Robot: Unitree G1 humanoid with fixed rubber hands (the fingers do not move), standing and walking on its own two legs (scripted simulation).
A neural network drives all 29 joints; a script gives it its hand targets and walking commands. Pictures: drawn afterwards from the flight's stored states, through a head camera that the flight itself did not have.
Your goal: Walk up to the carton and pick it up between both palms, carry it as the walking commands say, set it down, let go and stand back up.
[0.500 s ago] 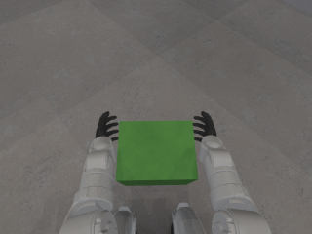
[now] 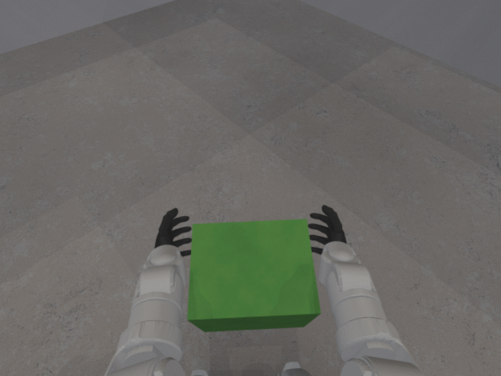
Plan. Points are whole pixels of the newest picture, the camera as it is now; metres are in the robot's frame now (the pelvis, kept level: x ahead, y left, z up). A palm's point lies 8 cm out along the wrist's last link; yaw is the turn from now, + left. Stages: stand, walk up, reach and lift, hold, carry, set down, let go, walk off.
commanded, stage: reach and lift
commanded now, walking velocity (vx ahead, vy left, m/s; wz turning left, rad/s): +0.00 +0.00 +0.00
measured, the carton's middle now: (252, 279) +0.34 +0.00 -0.12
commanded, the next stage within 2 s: none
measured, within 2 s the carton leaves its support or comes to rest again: neither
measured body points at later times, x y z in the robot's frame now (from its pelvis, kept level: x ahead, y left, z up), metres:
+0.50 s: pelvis +0.01 +0.00 +0.05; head +0.01 -0.01 +0.50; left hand +0.35 +0.14 +0.05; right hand +0.35 -0.15 +0.05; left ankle +0.04 +0.12 -0.66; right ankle +0.06 -0.12 -0.66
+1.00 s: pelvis +0.02 +0.01 +0.07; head -0.05 +0.01 +0.51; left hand +0.35 +0.15 +0.11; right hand +0.35 -0.14 +0.12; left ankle +0.04 +0.12 -0.66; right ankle +0.06 -0.12 -0.66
